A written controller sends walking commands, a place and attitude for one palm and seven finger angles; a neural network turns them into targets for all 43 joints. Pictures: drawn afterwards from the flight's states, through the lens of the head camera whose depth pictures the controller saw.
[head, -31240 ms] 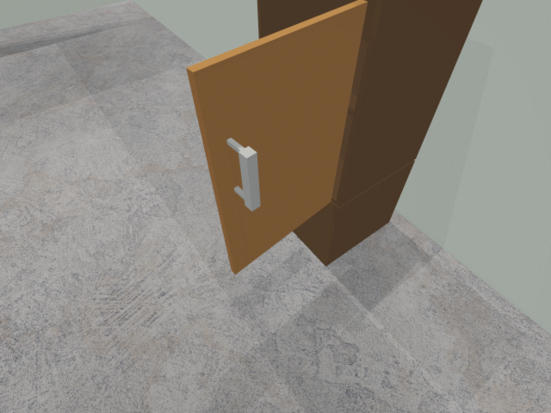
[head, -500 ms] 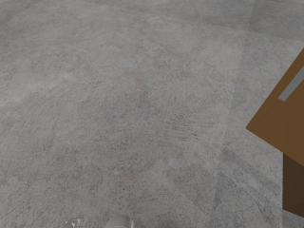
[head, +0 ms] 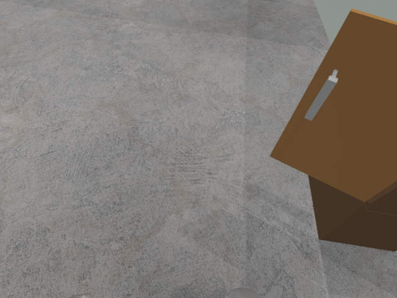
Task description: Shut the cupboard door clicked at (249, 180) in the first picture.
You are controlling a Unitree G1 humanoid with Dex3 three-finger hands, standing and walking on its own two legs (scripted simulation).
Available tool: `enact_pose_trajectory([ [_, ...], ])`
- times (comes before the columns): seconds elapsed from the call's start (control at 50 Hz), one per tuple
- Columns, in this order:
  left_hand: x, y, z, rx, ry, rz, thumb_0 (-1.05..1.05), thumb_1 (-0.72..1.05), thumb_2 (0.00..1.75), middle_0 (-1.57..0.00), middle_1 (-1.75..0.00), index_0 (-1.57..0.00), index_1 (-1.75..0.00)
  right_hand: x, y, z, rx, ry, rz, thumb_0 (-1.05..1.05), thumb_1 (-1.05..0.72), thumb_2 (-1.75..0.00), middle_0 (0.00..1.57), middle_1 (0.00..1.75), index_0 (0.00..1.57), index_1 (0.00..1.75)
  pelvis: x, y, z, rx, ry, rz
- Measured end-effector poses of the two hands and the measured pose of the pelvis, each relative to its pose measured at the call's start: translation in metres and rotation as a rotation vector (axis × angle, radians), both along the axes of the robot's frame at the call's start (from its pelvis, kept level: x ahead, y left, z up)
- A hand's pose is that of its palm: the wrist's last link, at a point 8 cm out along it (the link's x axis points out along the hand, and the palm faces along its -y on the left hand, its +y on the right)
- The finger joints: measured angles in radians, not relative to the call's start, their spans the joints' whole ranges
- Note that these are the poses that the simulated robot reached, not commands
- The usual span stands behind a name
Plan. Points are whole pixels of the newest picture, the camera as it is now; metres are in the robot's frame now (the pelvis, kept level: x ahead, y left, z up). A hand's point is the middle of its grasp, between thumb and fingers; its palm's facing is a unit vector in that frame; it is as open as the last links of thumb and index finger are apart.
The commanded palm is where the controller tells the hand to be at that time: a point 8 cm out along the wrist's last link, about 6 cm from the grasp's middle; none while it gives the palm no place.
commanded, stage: turn to face it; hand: left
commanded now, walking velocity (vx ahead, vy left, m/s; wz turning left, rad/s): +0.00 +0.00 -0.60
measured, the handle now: (321, 95) +0.66 -0.31 +0.03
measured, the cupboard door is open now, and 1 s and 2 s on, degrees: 68 68 68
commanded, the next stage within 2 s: take the last steps up to it in 0.68 s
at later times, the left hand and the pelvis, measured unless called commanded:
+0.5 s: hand (136, 291) +0.15 +0.14 -0.17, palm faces -0.23 -0.95 -0.20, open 7.4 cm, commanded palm none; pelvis +0.03 -0.03 -0.01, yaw -15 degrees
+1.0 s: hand (156, 264) +0.21 +0.11 -0.17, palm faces -0.40 -0.89 -0.23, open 7.4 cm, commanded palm none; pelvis +0.06 -0.04 -0.01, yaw -25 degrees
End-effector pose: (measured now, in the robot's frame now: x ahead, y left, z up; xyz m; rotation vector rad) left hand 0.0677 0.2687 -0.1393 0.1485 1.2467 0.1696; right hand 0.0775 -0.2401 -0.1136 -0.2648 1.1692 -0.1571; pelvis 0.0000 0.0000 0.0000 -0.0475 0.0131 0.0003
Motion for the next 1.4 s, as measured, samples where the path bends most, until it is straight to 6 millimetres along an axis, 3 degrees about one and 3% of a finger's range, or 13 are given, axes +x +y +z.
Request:
enact_pose_trajectory([
  [0.18, 0.073, -0.048, 0.006, 0.065, -0.106, -0.191, 0.01, 0.91, 0.90, -0.20, -0.30, -0.20, -0.30, -0.065, -0.052, -0.044, 0.049, 0.103, -0.199, 0.01, -0.90, -0.90, 0.20, 0.30, 0.20, 0.30, 0.009, -0.031, -0.022, 0.040, 0.003, -0.119],
  [0.3, 0.080, -0.074, 0.016, 0.068, -0.084, -0.247, 0.00, 0.91, 0.90, -0.20, -0.30, -0.20, -0.30, -0.066, -0.068, -0.037, 0.046, 0.109, -0.264, 0.01, -0.91, -0.90, 0.20, 0.30, 0.20, 0.29, 0.013, -0.037, -0.011, 0.050, 0.008, -0.176],
  [0.44, 0.083, -0.081, 0.005, 0.018, -0.034, -0.283, 0.01, 0.90, 0.90, -0.21, -0.30, -0.21, -0.30, -0.040, -0.063, -0.017, 0.030, 0.024, -0.290, 0.01, -0.91, -0.90, 0.20, 0.30, 0.20, 0.29, 0.025, -0.034, -0.005, 0.049, 0.014, -0.231],
  [0.54, 0.093, -0.068, -0.015, -0.019, -0.005, -0.289, 0.01, 0.90, 0.90, -0.21, -0.30, -0.21, -0.30, -0.022, -0.046, -0.012, -0.005, -0.030, -0.302, 0.01, -0.91, -0.90, 0.20, 0.30, 0.20, 0.29, 0.040, -0.017, -0.014, 0.027, 0.013, -0.270],
  [0.6, 0.102, -0.059, -0.023, -0.026, 0.015, -0.298, 0.01, 0.90, 0.90, -0.21, -0.30, -0.21, -0.30, -0.022, -0.032, -0.009, -0.018, -0.036, -0.305, 0.01, -0.91, -0.90, 0.20, 0.30, 0.20, 0.29, 0.046, -0.010, -0.015, 0.030, 0.006, -0.298],
  [0.72, 0.122, -0.053, -0.011, -0.020, 0.026, -0.338, 0.01, 0.91, 0.90, -0.20, -0.30, -0.20, -0.30, -0.043, -0.009, -0.003, 0.001, 0.021, -0.346, 0.01, -0.91, -0.90, 0.20, 0.30, 0.20, 0.30, 0.052, -0.005, -0.002, 0.011, 0.004, -0.338],
  [0.82, 0.135, -0.062, -0.002, 0.001, 0.024, -0.383, 0.01, 0.91, 0.90, -0.20, -0.30, -0.20, -0.30, -0.069, -0.002, -0.011, 0.041, 0.074, -0.417, 0.01, -0.91, -0.90, 0.20, 0.30, 0.20, 0.30, 0.053, -0.009, 0.001, 0.008, 0.003, -0.371],
  [0.92, 0.148, -0.090, 0.003, 0.014, 0.012, -0.452, 0.01, 0.91, 0.90, -0.20, -0.30, -0.20, -0.30, -0.105, -0.009, -0.027, 0.085, 0.121, -0.499, 0.01, -0.91, -0.90, 0.20, 0.30, 0.20, 0.30, 0.053, -0.024, -0.004, 0.021, -0.002, -0.410],
  [1.02, 0.151, -0.118, 0.002, 0.019, -0.028, -0.471, 0.01, 0.91, 0.90, -0.20, -0.30, -0.20, -0.30, -0.131, -0.031, -0.043, 0.107, 0.189, -0.554, 0.01, -0.91, -0.90, 0.20, 0.30, 0.20, 0.30, 0.058, -0.048, -0.014, 0.028, -0.006, -0.421],
  [1.12, 0.137, -0.132, 0.003, 0.011, 0.026, -0.447, 0.00, 0.91, 0.90, -0.20, -0.30, -0.20, -0.30, -0.108, -0.059, -0.028, 0.084, 0.169, -0.550, 0.01, -0.91, -0.90, 0.20, 0.30, 0.20, 0.29, 0.075, -0.066, -0.004, 0.039, -0.002, -0.430],
  [1.26, 0.129, -0.144, -0.016, -0.025, 0.168, -0.438, 0.01, 0.90, 0.90, -0.20, -0.30, -0.20, -0.30, -0.034, -0.093, -0.018, 0.033, 0.079, -0.513, 0.01, -0.91, -0.90, 0.20, 0.30, 0.19, 0.29, 0.111, -0.083, -0.008, 0.019, 0.010, -0.436],
  [1.34, 0.141, -0.146, -0.037, -0.046, 0.237, -0.425, 0.01, 0.90, 0.90, -0.20, -0.30, -0.20, -0.30, 0.018, -0.103, -0.021, -0.003, 0.010, -0.485, 0.01, -0.91, -0.90, 0.20, 0.30, 0.20, 0.29, 0.143, -0.089, -0.021, 0.009, 0.002, -0.455],
  [1.4, 0.165, -0.151, -0.044, -0.045, 0.262, -0.460, 0.01, 0.90, 0.90, -0.20, -0.30, -0.20, -0.30, 0.038, -0.105, -0.019, -0.021, -0.037, -0.496, 0.01, -0.91, -0.90, 0.20, 0.30, 0.20, 0.29, 0.160, -0.094, -0.024, 0.019, -0.018, -0.495],
])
